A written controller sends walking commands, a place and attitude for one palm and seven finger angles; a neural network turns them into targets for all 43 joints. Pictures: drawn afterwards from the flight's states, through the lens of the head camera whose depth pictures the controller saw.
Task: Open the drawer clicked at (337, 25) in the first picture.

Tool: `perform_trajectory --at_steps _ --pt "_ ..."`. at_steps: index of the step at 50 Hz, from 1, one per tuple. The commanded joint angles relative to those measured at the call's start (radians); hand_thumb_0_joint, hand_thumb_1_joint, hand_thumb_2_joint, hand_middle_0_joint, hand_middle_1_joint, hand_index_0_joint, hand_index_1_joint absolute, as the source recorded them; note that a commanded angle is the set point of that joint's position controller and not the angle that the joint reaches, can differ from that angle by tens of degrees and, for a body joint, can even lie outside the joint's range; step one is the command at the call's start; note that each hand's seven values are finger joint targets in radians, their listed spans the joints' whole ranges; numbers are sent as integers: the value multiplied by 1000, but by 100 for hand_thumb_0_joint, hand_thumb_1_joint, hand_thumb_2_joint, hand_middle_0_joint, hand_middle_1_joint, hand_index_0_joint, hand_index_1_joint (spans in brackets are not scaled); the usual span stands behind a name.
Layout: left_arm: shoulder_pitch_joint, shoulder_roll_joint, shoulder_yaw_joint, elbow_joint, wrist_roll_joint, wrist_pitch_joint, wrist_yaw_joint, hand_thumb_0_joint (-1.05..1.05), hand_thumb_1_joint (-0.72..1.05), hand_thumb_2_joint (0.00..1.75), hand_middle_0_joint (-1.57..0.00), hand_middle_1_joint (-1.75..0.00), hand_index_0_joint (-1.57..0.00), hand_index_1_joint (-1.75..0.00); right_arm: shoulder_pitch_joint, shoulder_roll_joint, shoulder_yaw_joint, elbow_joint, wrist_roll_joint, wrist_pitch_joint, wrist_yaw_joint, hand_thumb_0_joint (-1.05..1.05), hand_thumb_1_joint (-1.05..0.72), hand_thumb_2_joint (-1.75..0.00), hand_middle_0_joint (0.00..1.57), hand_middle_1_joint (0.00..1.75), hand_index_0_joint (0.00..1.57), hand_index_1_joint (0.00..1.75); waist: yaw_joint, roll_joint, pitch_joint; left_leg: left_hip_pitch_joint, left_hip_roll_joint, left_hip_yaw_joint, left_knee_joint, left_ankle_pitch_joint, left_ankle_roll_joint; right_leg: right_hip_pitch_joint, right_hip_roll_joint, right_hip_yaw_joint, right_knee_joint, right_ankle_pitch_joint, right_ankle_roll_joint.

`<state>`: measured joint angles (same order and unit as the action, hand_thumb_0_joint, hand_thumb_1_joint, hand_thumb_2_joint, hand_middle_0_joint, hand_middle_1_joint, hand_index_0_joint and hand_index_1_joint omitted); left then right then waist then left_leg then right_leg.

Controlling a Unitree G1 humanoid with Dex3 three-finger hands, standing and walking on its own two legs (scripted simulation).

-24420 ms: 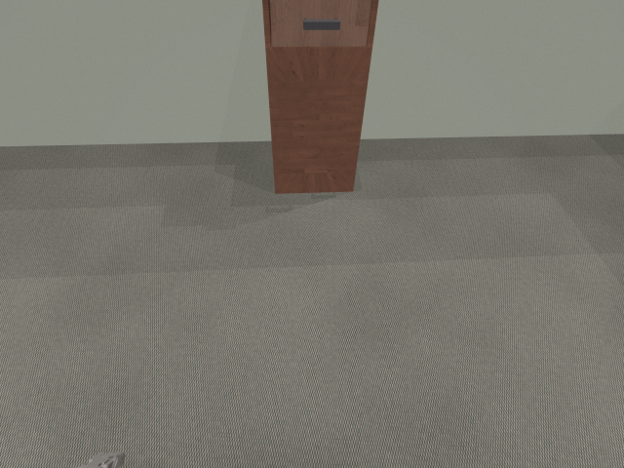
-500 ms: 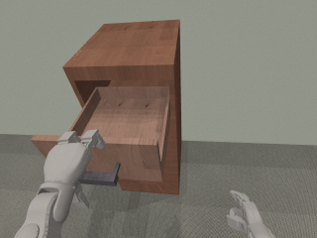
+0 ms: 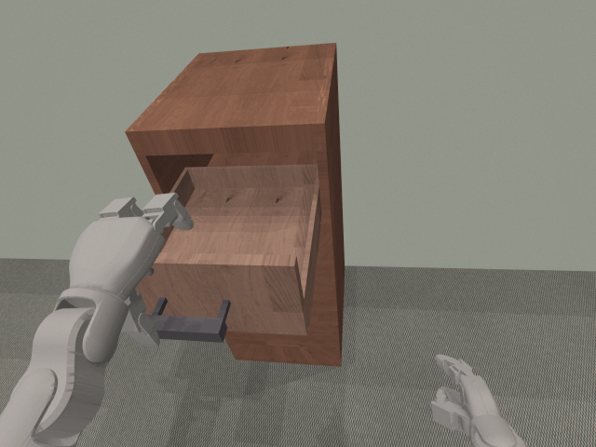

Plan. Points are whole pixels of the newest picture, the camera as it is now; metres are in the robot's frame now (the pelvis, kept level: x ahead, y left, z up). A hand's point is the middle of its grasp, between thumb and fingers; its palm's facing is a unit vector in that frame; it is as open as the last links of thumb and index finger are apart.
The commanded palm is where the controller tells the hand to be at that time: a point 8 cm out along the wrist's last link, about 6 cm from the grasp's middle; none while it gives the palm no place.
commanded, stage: draw the hand back to the body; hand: left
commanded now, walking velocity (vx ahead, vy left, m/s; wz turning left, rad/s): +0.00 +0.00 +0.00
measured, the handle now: (188, 316) +0.29 +0.23 +0.02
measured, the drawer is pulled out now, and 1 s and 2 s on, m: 0.28 0.28 0.28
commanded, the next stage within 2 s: step back with the hand held close in 1.70 s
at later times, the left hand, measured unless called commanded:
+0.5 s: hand (129, 290) +0.23 +0.24 +0.16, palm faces +0.14 -0.11 -0.98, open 13.8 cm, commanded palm +0.19 +0.24 +0.22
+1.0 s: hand (125, 271) +0.22 +0.21 +0.21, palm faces +0.37 -0.88 -0.31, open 12.9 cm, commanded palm +0.17 +0.26 +0.21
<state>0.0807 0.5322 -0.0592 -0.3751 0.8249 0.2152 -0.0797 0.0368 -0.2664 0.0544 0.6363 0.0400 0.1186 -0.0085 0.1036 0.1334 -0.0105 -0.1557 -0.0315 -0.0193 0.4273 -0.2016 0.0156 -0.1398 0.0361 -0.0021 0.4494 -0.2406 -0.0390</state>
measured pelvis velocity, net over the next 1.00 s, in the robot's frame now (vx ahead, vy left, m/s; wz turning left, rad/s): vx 0.02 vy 0.00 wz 0.01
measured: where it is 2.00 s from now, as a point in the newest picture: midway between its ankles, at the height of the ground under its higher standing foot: outside the picture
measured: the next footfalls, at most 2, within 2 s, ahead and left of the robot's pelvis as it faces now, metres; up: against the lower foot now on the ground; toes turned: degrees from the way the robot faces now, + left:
none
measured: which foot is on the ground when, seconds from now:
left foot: down 0.00-1.00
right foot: down 0.00-1.00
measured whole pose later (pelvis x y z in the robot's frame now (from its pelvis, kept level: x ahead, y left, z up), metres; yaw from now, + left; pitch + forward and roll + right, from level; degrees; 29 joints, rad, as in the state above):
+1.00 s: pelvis +0.02 +0.00 +0.00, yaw +1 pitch -5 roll +0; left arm 0.39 0.32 0.24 -0.58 -0.06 -0.11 0.11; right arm 0.18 -0.20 0.07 0.62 0.00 -0.12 -0.07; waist 0.06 0.04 0.03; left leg -0.12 -0.02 -0.04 0.45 -0.25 0.01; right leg -0.07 0.05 -0.02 0.41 -0.26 -0.04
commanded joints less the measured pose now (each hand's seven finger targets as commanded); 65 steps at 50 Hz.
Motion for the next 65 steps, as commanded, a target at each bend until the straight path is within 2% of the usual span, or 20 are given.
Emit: perform_trajectory --at_steps 1,4,5,9,10,14,19,23,29,35,36,37,38,39,42,44,47,53,63,65 --pt "-230 164 132 -124 18 -7 18 0 -50 30 -30 -120 -30 -120 -215 -57 -24 -178 0 -58 5 0 -90 -90 20 30 20 30 -1 -120 -113 -2 -1 22 -56 96 12 15 -20 21 -101 41 27" --pt "-242 199 169 -190 0 -21 21 0 -50 30 -30 -120 -30 -120 -232 -61 -24 -199 3 -68 2 0 -90 -90 20 30 20 30 9 -84 -169 9 -1 18 -43 108 12 44 -18 27 -85 69 23" --pt "-265 169 128 -176 19 -28 18 0 -50 30 -30 -120 -30 -120 -225 -51 -14 -200 -4 -75 4 0 -90 -90 20 30 20 30 11 -98 -184 2 -8 21 -41 113 15 48 -27 20 -80 61 26" --pt "-210 250 232 -188 12 -51 42 0 -50 30 -30 -120 -30 -120 -217 -64 -24 -190 -4 -75 1 0 -90 -90 20 30 20 30 18 -82 -166 1 -2 14 -40 106 10 43 -19 29 -89 52 20" --pt "-216 212 192 -198 24 -58 42 0 -50 30 -30 -120 -30 -120 -218 -49 -17 -197 -10 -81 4 0 -90 -90 20 30 20 30 26 -94 -185 5 -9 18 -32 127 13 49 -26 22 -79 69 22" --pt "-128 232 247 -203 -13 -57 56 0 -50 30 -30 -120 -30 -120 -214 -64 -27 -193 -2 -79 10 0 -90 -90 20 30 20 30 22 -65 -146 1 -3 15 -32 132 6 31 -17 25 -82 90 18" --pt "-93 205 222 -219 -19 -38 47 0 -50 30 -30 -120 -30 -120 -219 -67 -27 -202 2 -75 11 0 -90 -90 20 30 20 30 11 -72 -113 1 1 13 -33 127 7 2 -15 14 -84 83 20" --pt "-86 189 178 -265 3 -51 41 0 -50 30 -30 -120 -30 -120 -202 -66 -32 -206 -7 -78 5 0 -90 -90 20 30 20 30 7 -88 -152 27 -3 14 -32 139 15 2 -20 3 -81 87 26" --pt "-19 277 294 -297 -7 -71 62 0 -50 30 -30 -120 -30 -120 -213 -76 -24 -211 -5 -79 0 0 -90 -90 20 30 20 30 22 -64 -148 12 10 0 -28 139 8 19 -15 8 -75 95 16" --pt "65 236 290 -290 -32 -68 63 0 -50 30 -30 -120 -30 -120 -189 -65 -22 -214 -7 -73 9 0 -90 -90 20 30 20 30 21 -67 -131 6 6 8 -21 161 4 8 -20 -13 -66 112 19" --pt "-20 -148 270 -362 -757 -208 100 0 -47 32 -30 -118 -30 -118 -110 25 -23 -280 -4 -151 -15 0 -90 -90 20 30 20 30 -87 -225 -15 96 37 -7 -8 66 29 -55 -4 -33 -111 87 12" --pt "122 -33 355 -253 -787 -263 132 0 -43 33 -29 -115 -29 -115 -96 -20 -22 -231 -21 -195 -34 0 -90 -90 20 30 20 30 -64 -266 -13 95 53 -10 -13 20 27 -63 -3 -25 -112 41 15" --pt "173 -52 343 -238 -793 -283 142 0 -40 34 -29 -113 -29 -113 -100 -19 -18 -228 -23 -213 -37 0 -90 -90 20 30 20 30 -56 -212 6 78 45 -12 -30 -9 22 -60 -5 -25 -116 12 14" --pt "199 -21 406 -286 -864 -302 154 0 -36 36 -29 -111 -29 -111 -91 -31 -23 -220 -21 -219 -50 0 -90 -90 20 30 20 30 -48 -228 5 67 48 -23 -44 -16 14 -50 -13 -25 -131 -13 16" --pt "109 -11 416 -439 -884 -376 190 0 -26 40 -28 -104 -28 -104 -58 -27 -26 -213 -37 -267 -71 0 -90 -90 20 30 20 30 -42 -59 -106 107 41 -11 -48 36 8 6 -37 -14 -117 31 14" --pt "137 0 429 -458 -886 -390 209 0 -18 43 -28 -100 -28 -100 -37 -30 -21 -192 -44 -291 -72 0 -90 -90 20 30 20 30 -39 61 -81 91 40 -12 -52 69 -3 16 -39 -13 -114 72 4" --pt "190 -40 408 -443 -890 -399 211 0 -8 48 -27 -93 -27 -93 -19 -25 -23 -181 -43 -308 -65 0 -90 -90 20 30 20 30 -41 49 -53 66 45 -22 -55 138 -9 36 -38 -24 -98 138 -1" --pt "282 -55 433 -376 -909 -394 192 0 13 57 -25 -80 -25 -80 -7 -37 -48 -176 -39 -294 -55 0 -90 -90 20 30 20 30 -41 -101 -56 67 52 -5 -34 223 -1 53 -39 -28 -92 243 11" --pt "341 0 508 -393 -917 -397 197 0 48 72 -23 -57 -23 -57 -9 -39 -65 -180 -28 -280 -64 0 -90 -90 20 30 20 30 -35 -108 -105 87 45 9 -15 255 3 63 -43 -12 -103 310 20" --pt "332 3 512 -380 -918 -393 197 0 55 75 -22 -52 -22 -52 -10 -37 -63 -174 -28 -280 -69 0 -90 -90 20 30 20 30 -39 -79 -68 80 43 8 -20 227 -1 44 -43 -12 -117 278 19"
